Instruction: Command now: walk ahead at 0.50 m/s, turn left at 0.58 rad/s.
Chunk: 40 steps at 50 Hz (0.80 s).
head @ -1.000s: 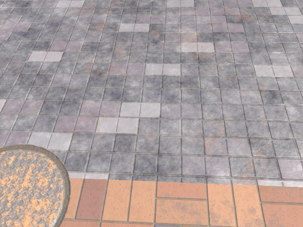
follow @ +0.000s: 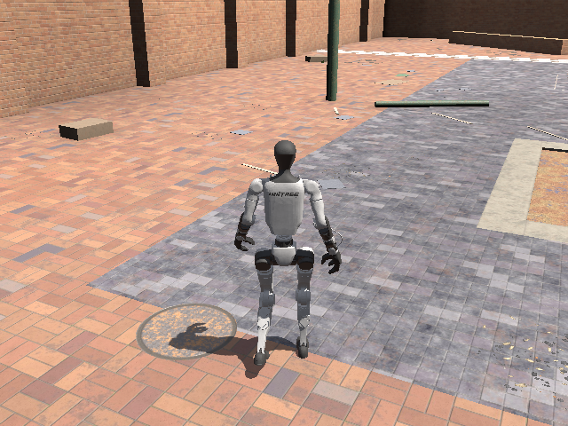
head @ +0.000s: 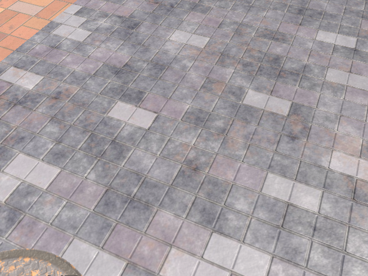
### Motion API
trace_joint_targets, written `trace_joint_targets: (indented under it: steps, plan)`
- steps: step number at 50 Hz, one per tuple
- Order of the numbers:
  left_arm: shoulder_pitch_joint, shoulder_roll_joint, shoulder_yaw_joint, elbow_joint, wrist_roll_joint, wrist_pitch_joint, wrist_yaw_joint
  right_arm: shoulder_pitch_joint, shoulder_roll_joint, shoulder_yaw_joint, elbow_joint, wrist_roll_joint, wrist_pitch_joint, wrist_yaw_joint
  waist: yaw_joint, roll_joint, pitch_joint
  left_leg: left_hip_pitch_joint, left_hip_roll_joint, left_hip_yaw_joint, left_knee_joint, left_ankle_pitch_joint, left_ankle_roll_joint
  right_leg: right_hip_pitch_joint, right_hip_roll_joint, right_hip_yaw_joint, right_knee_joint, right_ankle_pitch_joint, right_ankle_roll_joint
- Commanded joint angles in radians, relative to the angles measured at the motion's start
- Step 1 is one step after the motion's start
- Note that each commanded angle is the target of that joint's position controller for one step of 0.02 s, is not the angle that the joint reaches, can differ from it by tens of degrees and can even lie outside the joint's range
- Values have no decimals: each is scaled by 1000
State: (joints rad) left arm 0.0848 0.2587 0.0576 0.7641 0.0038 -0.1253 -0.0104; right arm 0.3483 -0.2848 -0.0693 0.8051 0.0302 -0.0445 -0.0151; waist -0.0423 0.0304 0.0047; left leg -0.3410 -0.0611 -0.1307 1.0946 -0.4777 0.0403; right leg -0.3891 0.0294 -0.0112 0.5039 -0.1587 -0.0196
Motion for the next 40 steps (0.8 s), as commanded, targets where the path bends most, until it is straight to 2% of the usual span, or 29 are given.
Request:
trace_joint_targets:
  steps: [1,2,4,7,9,12,14,16,17,19,20,21,22,23,24,25,26,27,28,31,33,35,36,38,40]
  plan:
    - [117,104,29,-18,7,14,5,-63,-123,-32,-107,-9,-11,2,81,-99,-26,-414,143,-9,133,121,-13,364,-330,376,-256,-78,-151]
    - [103,97,25,-14,11,13,6,-58,-103,-33,-112,-4,-5,8,62,-119,-10,-373,167,-2,108,147,-12,304,-302,301,-285,-27,-144]
    - [108,107,31,0,5,4,4,-63,-65,-26,-130,2,6,14,54,-134,-4,-364,183,23,72,181,-20,271,-289,209,-328,53,-160]
    - [124,142,44,18,3,0,7,-111,-54,-21,-165,-5,12,16,55,-102,2,-411,194,24,-27,280,-39,290,-300,110,-354,177,-178]
    - [129,156,48,24,3,5,10,-145,-48,-17,-178,-3,9,25,64,-95,5,-405,192,41,-133,381,-40,310,-285,32,-356,229,-165]
    - [155,175,52,33,-3,17,15,-246,-31,-7,-208,-6,1,45,103,-89,33,-362,175,97,-302,501,-30,326,-269,-63,-354,242,-140]
    - [189,192,56,45,-10,26,17,-306,-26,-2,-235,-5,1,57,124,-86,54,-354,163,129,-373,501,-19,366,-285,-93,-346,242,-131]
    - [210,210,61,55,-21,39,17,-344,-34,-3,-261,-3,3,67,127,-92,72,-353,151,152,-422,447,1,424,-310,-114,-322,285,-118]
    - [212,220,65,57,-26,46,18,-349,-43,-7,-272,-3,4,72,118,-98,72,-337,138,168,-441,401,16,450,-320,-129,-293,357,-109]
    - [204,253,74,53,-34,59,24,-296,-81,-26,-275,-9,10,75,68,-133,19,-213,72,224,-457,293,57,481,-320,-169,-155,690,-89]
    - [196,263,76,50,-36,68,28,-192,-116,-47,-252,-9,13,72,3,-136,-41,-72,26,249,-487,280,86,467,-306,-193,-3,823,-75]
    - [193,244,67,45,-35,71,33,-18,-172,-81,-204,-6,17,61,-87,-107,-131,191,-11,242,-547,350,126,355,-269,-220,220,790,-41]
    - [225,164,38,19,6,63,31,111,-264,-108,-177,-3,26,36,-109,72,-226,507,180,-49,-540,399,195,58,-214,-219,556,261,6]
    - [265,79,5,-46,10,27,19,43,-337,-105,-213,-2,13,40,-2,259,-353,745,396,-653,-719,192,397,-321,0,-50,873,-443,51]
    - [151,179,25,-61,-29,-8,4,73,-248,-80,-219,-10,0,49,-83,114,-365,740,396,-656,-792,149,360,-430,-45,109,924,-398,32]
    - [97,184,24,-81,-51,-21,-3,47,-199,-65,-205,-15,-11,49,-72,88,-233,635,362,-505,-787,206,320,-474,-83,93,880,-320,13]
    - [97,171,20,-72,-32,-24,4,-17,-172,-54,-209,-12,-17,50,-20,-11,-143,468,314,-387,-788,306,284,-420,-125,92,784,-244,11]
    - [103,181,28,-62,-6,-17,11,-82,-141,-44,-220,-17,-18,47,20,-12,-104,340,280,-307,-799,401,263,-344,-154,93,698,-203,18]
    - [124,185,33,-59,0,-4,9,-120,-131,-38,-236,-26,-18,43,52,8,-81,250,256,-269,-824,459,258,-281,-166,95,665,-177,25]
    - [124,156,30,-66,16,29,17,-141,-162,-46,-230,-32,-22,26,82,1,-49,108,226,-162,-825,823,265,-215,-137,60,559,-135,75]
    - [75,127,20,-83,22,37,22,-127,-180,-52,-214,-27,-12,9,72,7,-43,60,179,-89,-797,912,234,-192,-103,41,433,-32,95]
    - [28,99,7,-87,17,37,14,-115,-167,-49,-200,-18,3,-2,46,39,-63,48,133,-29,-766,883,184,-131,-69,25,270,124,93]
    - [-3,94,3,-91,13,35,7,-94,-161,-47,-191,-16,10,-7,24,51,-75,57,129,-28,-756,848,168,-103,-53,21,203,203,89]
    - [-33,95,0,-92,4,30,-9,-59,-141,-36,-166,-20,13,-11,-3,61,-89,108,156,-48,-744,768,155,-75,-46,27,121,292,75]
    - [-35,113,5,-93,7,24,-22,-49,-120,-24,-145,-29,9,-8,-7,69,-86,181,198,-79,-703,756,151,-80,-56,44,69,264,43]
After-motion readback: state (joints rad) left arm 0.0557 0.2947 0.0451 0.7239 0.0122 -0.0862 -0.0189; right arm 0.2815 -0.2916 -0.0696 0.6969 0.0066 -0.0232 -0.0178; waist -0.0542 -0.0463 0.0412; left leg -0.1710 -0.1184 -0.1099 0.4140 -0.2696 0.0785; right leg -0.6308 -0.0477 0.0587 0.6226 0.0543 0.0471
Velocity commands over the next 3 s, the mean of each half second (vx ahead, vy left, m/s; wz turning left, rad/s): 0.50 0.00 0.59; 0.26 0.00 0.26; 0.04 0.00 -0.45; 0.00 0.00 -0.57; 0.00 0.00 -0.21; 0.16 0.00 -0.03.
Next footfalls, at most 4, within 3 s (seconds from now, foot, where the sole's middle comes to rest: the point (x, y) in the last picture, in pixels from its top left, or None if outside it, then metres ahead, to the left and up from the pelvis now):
0.42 left None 0.35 0.19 -0.77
0.88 right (160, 235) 0.64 0.10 -0.77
1.24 left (104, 275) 0.50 0.30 -0.77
1.68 right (179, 265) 0.52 0.04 -0.77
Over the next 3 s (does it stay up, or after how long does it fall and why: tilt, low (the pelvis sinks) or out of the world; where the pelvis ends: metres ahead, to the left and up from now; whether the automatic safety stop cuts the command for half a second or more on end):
stays up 0.55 0.15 0.01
